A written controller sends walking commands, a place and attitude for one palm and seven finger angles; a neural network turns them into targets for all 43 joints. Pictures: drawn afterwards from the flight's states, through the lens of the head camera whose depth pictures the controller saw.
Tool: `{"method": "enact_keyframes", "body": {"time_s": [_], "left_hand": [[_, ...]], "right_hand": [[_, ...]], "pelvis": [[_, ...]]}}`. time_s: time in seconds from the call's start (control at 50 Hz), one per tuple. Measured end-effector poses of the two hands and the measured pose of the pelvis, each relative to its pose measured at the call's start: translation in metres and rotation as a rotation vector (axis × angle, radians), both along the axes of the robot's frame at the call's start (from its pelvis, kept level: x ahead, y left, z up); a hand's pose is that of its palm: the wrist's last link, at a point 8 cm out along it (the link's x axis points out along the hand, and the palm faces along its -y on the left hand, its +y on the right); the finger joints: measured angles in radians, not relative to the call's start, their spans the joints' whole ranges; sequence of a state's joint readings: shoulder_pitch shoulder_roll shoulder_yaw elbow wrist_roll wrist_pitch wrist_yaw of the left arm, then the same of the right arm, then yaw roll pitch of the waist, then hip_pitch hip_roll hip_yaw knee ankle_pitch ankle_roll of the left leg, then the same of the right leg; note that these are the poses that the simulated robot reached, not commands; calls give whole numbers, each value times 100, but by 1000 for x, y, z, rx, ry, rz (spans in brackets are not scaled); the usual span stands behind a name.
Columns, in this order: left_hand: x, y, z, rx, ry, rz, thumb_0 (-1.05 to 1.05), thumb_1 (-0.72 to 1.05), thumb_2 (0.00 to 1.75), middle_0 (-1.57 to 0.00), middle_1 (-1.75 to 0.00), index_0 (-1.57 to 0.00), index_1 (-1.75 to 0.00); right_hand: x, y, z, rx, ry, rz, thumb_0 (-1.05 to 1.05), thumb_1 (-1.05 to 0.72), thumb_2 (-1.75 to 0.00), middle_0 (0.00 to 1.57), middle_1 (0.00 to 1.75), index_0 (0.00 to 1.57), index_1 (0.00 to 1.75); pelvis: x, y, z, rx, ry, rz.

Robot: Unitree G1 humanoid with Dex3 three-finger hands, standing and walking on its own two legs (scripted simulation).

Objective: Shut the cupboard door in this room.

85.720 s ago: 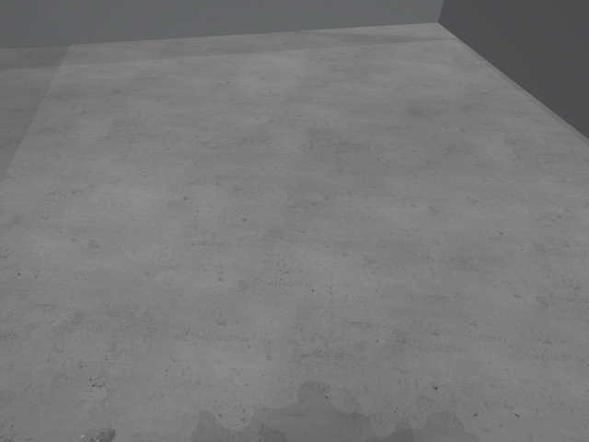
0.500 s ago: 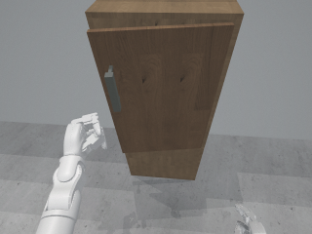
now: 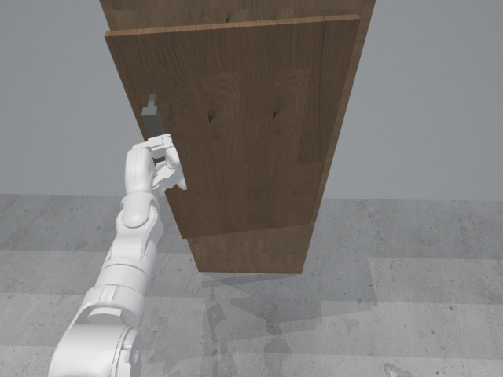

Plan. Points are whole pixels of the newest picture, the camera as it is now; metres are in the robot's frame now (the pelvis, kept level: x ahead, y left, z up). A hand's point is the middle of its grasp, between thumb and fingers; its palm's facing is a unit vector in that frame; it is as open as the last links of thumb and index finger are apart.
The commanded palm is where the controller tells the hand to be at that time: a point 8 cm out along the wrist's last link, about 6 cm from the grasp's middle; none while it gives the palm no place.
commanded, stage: bring the fist close to the handle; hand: left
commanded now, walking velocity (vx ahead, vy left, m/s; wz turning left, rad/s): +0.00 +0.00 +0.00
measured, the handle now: (160, 135) +0.51 +0.17 +0.10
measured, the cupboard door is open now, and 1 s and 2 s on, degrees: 9 4 0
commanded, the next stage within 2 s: push the door shut along its arc in 0.34 s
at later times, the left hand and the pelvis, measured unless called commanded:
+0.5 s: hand (174, 174) +0.41 +0.13 +0.10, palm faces +0.14 -0.99 -0.01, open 3.1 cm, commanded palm +0.39 +0.18 +0.11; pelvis +0.00 +0.00 +0.00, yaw +0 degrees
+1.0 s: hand (180, 147) +0.47 +0.13 +0.11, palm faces +0.01 -1.00 -0.03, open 3.1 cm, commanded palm +0.46 +0.17 +0.11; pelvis -0.01 +0.01 -0.01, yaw +0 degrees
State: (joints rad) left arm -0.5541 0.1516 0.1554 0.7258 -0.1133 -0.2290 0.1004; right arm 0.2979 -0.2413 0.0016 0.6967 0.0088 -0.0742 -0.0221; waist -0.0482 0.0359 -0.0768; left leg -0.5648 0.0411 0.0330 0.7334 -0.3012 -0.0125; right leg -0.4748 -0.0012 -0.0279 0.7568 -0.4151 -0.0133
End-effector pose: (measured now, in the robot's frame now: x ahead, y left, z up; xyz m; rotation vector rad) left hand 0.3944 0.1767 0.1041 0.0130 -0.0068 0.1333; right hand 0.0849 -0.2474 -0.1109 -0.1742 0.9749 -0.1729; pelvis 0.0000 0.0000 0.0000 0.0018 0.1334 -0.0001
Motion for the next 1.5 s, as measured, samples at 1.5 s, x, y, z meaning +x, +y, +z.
{"method": "enact_keyframes", "body": {"time_s": [1.5], "left_hand": [[80, 12, 5, 15, 33, -219, 2, 90, 90, -135, -150, -138, -150]], "right_hand": [[-115, -8, -14, -88, 261, -94, 1, -91, -90, 20, 30, 21, 30]], "pelvis": [[-29, 12, -24, -44, 150, 31]]}}
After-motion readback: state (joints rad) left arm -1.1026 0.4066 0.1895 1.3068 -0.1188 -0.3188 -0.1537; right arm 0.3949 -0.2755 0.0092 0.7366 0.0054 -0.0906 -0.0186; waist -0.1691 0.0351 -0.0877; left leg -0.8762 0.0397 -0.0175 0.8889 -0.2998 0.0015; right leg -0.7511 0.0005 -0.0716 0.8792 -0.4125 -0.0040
